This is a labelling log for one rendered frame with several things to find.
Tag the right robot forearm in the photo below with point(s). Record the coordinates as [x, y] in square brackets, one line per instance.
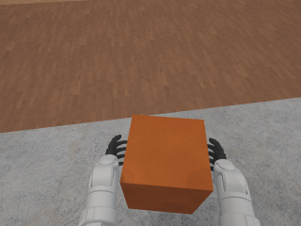
[233, 195]

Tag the carton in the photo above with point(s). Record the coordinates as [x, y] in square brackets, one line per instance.
[166, 166]

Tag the right robot hand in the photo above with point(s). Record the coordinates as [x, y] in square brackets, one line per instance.
[218, 152]

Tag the left robot forearm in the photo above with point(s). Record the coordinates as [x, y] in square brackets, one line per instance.
[102, 192]

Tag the left robot hand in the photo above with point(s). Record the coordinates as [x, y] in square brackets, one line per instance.
[112, 148]

